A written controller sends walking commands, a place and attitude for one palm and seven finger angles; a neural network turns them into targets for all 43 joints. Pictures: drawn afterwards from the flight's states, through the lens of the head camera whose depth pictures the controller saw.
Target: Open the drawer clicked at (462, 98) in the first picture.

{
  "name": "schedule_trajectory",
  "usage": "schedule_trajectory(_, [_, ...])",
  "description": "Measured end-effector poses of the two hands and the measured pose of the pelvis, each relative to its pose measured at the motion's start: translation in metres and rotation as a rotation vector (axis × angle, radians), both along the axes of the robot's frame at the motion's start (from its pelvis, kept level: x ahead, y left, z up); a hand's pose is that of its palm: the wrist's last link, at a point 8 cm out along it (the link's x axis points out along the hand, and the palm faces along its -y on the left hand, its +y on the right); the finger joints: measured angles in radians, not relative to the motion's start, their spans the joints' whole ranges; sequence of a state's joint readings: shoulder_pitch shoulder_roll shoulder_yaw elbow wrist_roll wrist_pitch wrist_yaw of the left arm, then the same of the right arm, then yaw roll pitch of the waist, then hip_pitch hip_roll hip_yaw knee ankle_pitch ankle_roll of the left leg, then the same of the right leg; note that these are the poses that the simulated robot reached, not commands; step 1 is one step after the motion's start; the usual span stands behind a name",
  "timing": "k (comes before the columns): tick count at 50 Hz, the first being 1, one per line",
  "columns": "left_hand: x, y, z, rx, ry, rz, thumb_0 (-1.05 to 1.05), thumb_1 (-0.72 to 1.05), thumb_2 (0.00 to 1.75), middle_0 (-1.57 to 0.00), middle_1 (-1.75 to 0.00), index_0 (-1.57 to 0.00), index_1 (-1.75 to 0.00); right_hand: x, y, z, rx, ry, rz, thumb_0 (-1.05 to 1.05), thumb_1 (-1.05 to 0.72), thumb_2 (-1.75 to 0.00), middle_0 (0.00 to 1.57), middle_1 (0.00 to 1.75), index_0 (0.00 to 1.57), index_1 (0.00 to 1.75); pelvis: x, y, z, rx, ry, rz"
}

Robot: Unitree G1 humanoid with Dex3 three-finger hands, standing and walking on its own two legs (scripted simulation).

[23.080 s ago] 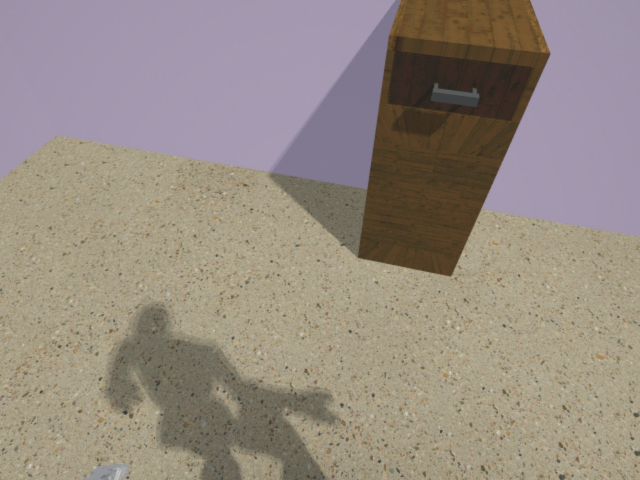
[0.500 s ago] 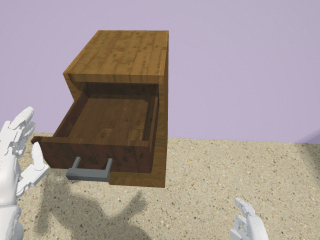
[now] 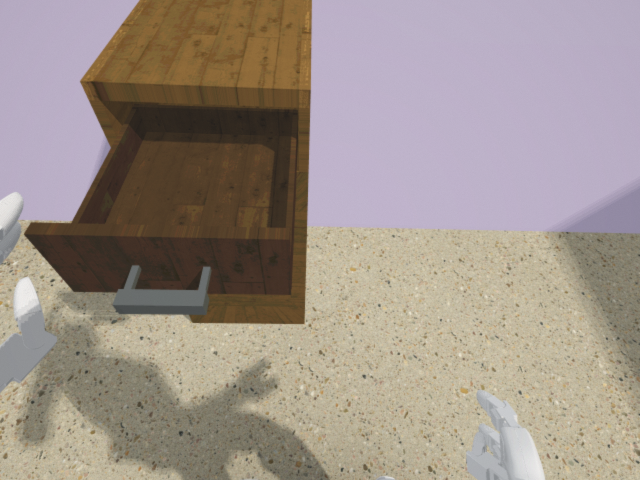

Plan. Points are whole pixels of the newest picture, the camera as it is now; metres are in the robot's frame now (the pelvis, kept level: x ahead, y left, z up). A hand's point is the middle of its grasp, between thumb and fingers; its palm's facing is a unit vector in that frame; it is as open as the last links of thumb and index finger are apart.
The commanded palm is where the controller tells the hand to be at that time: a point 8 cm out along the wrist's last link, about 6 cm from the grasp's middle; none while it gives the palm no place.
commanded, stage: step back with the hand held close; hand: left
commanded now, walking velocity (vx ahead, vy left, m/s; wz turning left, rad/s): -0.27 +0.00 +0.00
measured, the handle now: (166, 287) +0.35 +0.23 +0.01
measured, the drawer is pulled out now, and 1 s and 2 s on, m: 0.30 0.30 0.30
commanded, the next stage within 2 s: stop stepping back and stand still in 0.66 s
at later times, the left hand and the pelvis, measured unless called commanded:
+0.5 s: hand (7, 426) +0.13 +0.23 +0.18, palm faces +0.43 -0.80 -0.41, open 7.4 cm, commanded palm +0.06 +0.27 +0.20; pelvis -0.06 -0.01 +0.00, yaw +2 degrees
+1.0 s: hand out of the picture +0.02 +0.20 +0.18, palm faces +0.37 -0.82 -0.45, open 7.4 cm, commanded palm -0.04 +0.25 +0.20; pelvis -0.18 -0.03 +0.01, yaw -1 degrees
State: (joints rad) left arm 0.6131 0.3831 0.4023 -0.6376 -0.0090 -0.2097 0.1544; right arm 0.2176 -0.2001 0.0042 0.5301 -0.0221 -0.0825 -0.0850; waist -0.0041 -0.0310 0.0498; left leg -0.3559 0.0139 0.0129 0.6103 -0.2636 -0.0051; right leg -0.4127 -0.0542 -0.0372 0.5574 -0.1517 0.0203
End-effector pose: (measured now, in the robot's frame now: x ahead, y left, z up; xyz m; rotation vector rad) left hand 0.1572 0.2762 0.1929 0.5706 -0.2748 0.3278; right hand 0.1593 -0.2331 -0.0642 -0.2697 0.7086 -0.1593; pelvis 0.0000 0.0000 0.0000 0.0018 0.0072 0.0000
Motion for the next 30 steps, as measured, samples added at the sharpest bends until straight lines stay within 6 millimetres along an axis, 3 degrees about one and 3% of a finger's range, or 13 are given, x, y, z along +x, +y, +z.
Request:
schedule_trajectory(17, [-0.042,0.007,0.006,-0.011,-0.075,0.019,0.01,0.89,0.89,-0.22,-0.3,-0.21,-0.31,-0.06,0.003,-0.001,-0.016,0.004,-0.019,0.01,-0.91,-0.9,0.21,0.3,0.2,0.3,-0.039,0.004,0.001,-0.046,-0.002,0.035])
schedule_trajectory(24, [-0.066,-0.009,0.004,-0.052,-0.061,0.047,0.01,0.89,0.9,-0.21,-0.3,-0.21,-0.31,-0.065,-0.003,-0.012,0.018,0.036,0.024,0.01,-0.9,-0.9,0.21,0.3,0.2,0.3,-0.056,-0.009,0.002,-0.022,0.031,0.023])
schedule_trajectory(30, [-0.079,-0.007,0.002,-0.048,0.008,0.022,0.01,0.89,0.89,-0.22,-0.3,-0.21,-0.31,-0.067,0.0,0.005,0.031,0.034,0.022,0.01,-0.91,-0.9,0.21,0.3,0.2,0.3,-0.077,-0.009,0.013,0.021,0.038,0.03])
